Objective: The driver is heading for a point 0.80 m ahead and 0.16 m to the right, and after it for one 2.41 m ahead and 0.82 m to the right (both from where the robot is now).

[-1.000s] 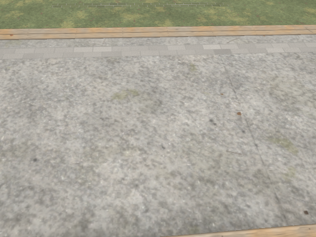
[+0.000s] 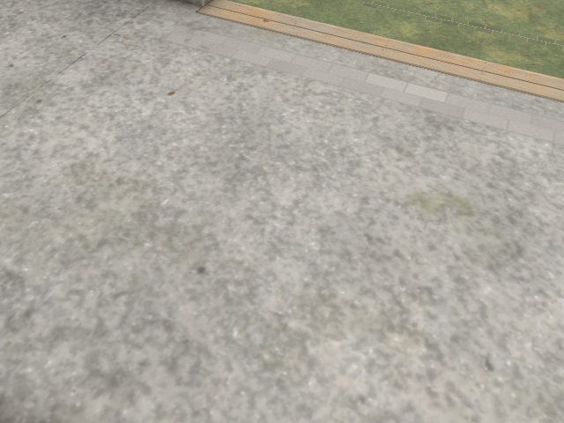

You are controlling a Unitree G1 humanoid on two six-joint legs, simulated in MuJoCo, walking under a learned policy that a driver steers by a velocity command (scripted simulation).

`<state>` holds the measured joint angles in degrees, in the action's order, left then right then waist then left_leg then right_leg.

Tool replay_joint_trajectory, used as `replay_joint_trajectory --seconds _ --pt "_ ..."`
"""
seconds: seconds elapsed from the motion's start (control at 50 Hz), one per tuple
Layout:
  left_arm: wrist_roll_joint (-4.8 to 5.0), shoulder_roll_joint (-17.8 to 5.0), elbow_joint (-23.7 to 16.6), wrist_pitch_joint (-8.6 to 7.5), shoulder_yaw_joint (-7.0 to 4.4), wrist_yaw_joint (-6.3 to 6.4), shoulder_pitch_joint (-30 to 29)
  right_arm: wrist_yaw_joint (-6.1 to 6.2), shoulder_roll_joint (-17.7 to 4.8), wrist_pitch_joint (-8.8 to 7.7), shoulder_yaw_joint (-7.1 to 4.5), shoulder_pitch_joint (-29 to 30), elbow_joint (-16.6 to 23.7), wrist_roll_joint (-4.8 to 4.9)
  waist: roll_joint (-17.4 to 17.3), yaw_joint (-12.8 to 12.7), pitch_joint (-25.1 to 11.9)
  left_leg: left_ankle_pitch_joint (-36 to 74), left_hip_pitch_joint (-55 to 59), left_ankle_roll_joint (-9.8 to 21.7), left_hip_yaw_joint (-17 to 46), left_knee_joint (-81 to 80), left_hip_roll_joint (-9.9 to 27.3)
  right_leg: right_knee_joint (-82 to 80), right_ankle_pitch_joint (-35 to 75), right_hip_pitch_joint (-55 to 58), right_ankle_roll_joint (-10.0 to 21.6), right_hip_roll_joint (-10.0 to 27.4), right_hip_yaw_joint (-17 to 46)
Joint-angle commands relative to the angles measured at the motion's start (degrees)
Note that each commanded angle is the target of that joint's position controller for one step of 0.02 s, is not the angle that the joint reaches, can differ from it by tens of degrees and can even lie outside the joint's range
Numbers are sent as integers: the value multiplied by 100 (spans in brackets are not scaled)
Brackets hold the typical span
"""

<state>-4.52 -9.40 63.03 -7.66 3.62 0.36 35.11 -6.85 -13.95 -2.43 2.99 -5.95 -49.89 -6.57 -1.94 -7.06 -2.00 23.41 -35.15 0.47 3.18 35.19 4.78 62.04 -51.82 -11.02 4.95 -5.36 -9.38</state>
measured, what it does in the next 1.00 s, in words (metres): goes down, turning right: left foot 0.20 m lower, then right foot 0.21 m lower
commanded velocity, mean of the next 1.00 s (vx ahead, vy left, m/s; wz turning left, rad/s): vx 0.49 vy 0.00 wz -0.36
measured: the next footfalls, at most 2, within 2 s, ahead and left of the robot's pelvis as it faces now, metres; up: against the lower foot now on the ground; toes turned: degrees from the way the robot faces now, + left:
left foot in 0.08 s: +0.17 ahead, +0.12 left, -0.20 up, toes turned +6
right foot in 0.50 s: +0.50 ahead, -0.15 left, -0.41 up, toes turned -7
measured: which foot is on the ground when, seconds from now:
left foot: up 0.00-0.06, down 0.08-0.50, up 0.52-0.84, down 0.86-1.00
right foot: down 0.00-0.10, up 0.12-0.48, down 0.50-0.88, up 0.90-1.00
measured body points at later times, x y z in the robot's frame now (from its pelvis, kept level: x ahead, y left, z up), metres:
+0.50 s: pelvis +0.34 -0.03 -0.26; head +0.36 -0.05 +0.19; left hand +0.56 +0.18 -0.36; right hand +0.24 -0.23 -0.42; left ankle +0.14 +0.12 -0.80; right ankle +0.49 -0.15 -0.99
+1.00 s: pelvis +0.63 -0.06 -0.31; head +0.65 -0.06 +0.14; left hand +0.83 +0.14 -0.44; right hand +0.68 -0.36 -0.40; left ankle +0.71 +0.03 -1.04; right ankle +0.52 -0.16 -0.94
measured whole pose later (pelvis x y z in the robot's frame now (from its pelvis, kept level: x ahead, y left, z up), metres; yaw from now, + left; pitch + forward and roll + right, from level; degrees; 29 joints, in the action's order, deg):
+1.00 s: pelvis +0.63 -0.06 -0.31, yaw -24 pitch +4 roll +0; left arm 1.6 -14.2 47.1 -1.6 -5.4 1.9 13.2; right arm 1.4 -10.4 -5.8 -4.3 -6.6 -44.3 -0.5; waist 2.2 0.2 -2.6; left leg -12.9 -23.4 0.4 -1.1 32.1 0.4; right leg 70.6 -23.1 -32.0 3.1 -5.2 7.0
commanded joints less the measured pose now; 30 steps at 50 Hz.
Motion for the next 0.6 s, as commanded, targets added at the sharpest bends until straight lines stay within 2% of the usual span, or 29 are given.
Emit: replay_joint_trajectory --seconds 0.02,0.04,0.06,0.08,0.1,0.12,0.14,0.16,0.18,0.2,0.22,0.26,0.28,0.3,0.32,0.34,0.36,0.38,0.4,0.42,0.44,0.46,0.48,0.5,0.52,0.54,0.56,0.58,0.6 --pt "-36 -611 81 61 -123 -72 236 -14 -265 -40 -35 368 381 -106 387 208 1189 -496 -755 83 286 -385 310 -664 4699 461 858 1828 2869" --pt "-62 -571 19 71 -127 -159 -144 23 -442 -93 -121 -498 26 -143 51 484 1045 -584 737 154 -32 -846 213 -104 4693 -258 741 1575 2441" --pt "-187 -820 52 90 -205 -317 -242 70 -629 -168 -254 -1773 -372 -133 -127 901 685 -563 2959 206 -399 -815 2 863 4912 -1170 559 1244 1997" --pt "-157 -1168 -16 151 -336 -471 -615 168 -880 -239 -437 -3345 -1015 -87 -872 1671 574 18 4936 351 -656 -1620 -117 2508 4500 -2303 189 681 1448" --pt "10 -2029 -347 206 -616 -618 -1305 253 -1041 -184 -657 -4753 -1271 -81 -1568 2630 349 24 6498 950 -632 -2505 -1 4863 2542 -3490 -184 -210 983" --pt "5 -1087 -509 224 -531 -870 -654 214 -1376 -191 -685 -3765 -1092 47 -1238 1462 -1346 2823 8309 1812 430 315 1281 5874 618 -4628 -124 -66 1118" --pt "116 -778 -1022 174 -439 -881 -1110 266 -1192 -241 -690 -3510 -1079 -53 -212 1564 -1253 2344 8165 1989 661 416 1466 5492 839 -5543 -41 76 1343" --pt "194 -453 -1163 165 -298 -893 -1141 300 -1019 -168 -680 -3143 -1121 -58 244 1442 -779 644 7381 1857 529 158 1710 5055 1213 -6086 169 521 1502" --pt "161 -762 -1391 142 -482 -744 -1413 286 -473 -234 -484 -1932 -668 110 389 925 463 -2228 4841 1962 1394 -528 1942 3195 2788 -6102 129 952 1739" --pt "-152 -457 -1221 187 -385 -582 -1593 382 423 -294 -183 -1232 -533 -33 736 667 1201 -2908 3018 1686 930 -973 1813 1327 4122 -5383 298 1664 2126" --pt "-168 -340 -856 273 -373 -543 -1254 431 405 -312 -167 -1480 -600 183 730 561 1329 -2708 1249 1753 290 -1165 1343 -35 5524 -3689 244 1509 1685" --pt "-385 -37 -753 438 -269 -662 -856 493 140 -489 -251 -1494 -564 135 -290 330 825 -3615 -452 1547 -274 -794 546 310 6493 -1667 236 1141 1078" --pt "-434 -86 -847 414 -219 -654 -1199 590 452 -570 -126 -1335 -543 24 -11 463 862 -3840 -151 1379 -47 -411 802 -607 7505 -2216 157 1471 1642" --pt "-286 -187 -935 347 -233 -532 -1346 642 327 -678 -100 -976 -283 -69 272 444 421 -4457 -355 948 -600 -4 438 -1831 8878 -1182 106 1376 1483" --pt "-222 -372 -1015 340 -307 -465 -1642 603 93 -712 -115 -1083 -351 -117 90 470 566 -4962 -735 904 -634 155 429 -1828 8855 -542 11 1196 1208" --pt "-159 -670 -1225 338 -365 -416 -1987 548 62 -709 -66 -1156 -401 -94 -1 412 661 -4968 -554 924 -400 200 640 -1607 8461 -587 -22 1235 1285" --pt "-159 -968 -1391 355 -437 -374 -2460 535 37 -673 -58 -1572 -567 -77 25 605 976 -5042 315 932 -98 456 1050 -1881 8072 -1491 -40 1342 1442" --pt "-196 -1044 -1522 338 -442 -374 -3018 599 31 -634 -61 -2101 -661 53 162 920 1265 -4988 1336 870 110 709 1218 -2652 7650 -2335 -53 1455 1427" --pt "1116 -841 -1861 443 -493 -305 -3913 1035 -424 -392 -419 -1873 -784 1246 12 1322 1693 -4425 1228 702 270 1256 792 -3050 7982 -2959 -178 1013 1911" --pt "1211 -693 -1923 476 -429 -393 -3967 1191 -592 -227 -443 -2037 -813 1171 103 1391 1654 -4066 2004 625 187 1699 904 -3498 8069 -3420 -230 1025 1805" --pt "1061 -550 -1902 492 -408 -460 -4068 1234 -444 -151 -498 -2321 -931 1038 219 1537 1409 -3773 2256 562 38 2112 924 -3929 8237 -3177 -186 1147 1557" --pt "1034 -546 -1710 522 -472 -469 -3301 1184 -578 -79 -602 -2023 -976 899 -72 1120 1029 -3711 1994 555 162 2705 1139 -4191 8176 -2133 15 1454 1703" --pt "893 -774 -1256 531 -633 -442 -2157 1102 -357 -105 -626 -1825 -992 826 278 620 352 -3233 1594 455 -314 3805 962 -4331 8648 -587 117 1173 1121" --pt "773 -1169 -765 593 -848 -410 -941 1039 -206 -191 -638 -1835 -1006 728 784 140 -323 -3456 719 249 -692 5367 495 -4025 8752 1410 342 874 853" --pt "626 -1756 -307 668 -1005 -315 168 920 66 -300 -664 -1836 -895 620 2598 -250 -485 -7425 -1390 -284 -1430 8663 -574 -2808 10972 3375 802 1148 885" --pt "632 -1884 -393 579 -1012 -214 93 770 -39 -442 -580 -2076 -408 890 2900 -91 -1656 -7447 -3224 -317 -315 9268 -321 -1870 9291 5116 1536 1813 2283" --pt "614 -1437 -688 660 -954 -155 5 739 -148 -554 -590 -1272 -41 885 2283 -511 -1947 -7159 -3771 -220 -201 8923 -105 -2297 7785 4994 1742 1969 2790" --pt "526 -1277 -839 710 -869 -69 -395 791 -190 -585 -593 -828 160 927 907 -328 -1712 -6549 -3738 -132 -108 8078 44 -3019 6551 4233 1643 2061 3247" --pt "511 -1944 -706 780 -1047 28 -675 856 349 -595 -440 -827 445 1099 747 238 -1815 -5985 -3759 -182 22 7826 44 -3812 3705 3384 1952 2828 5197"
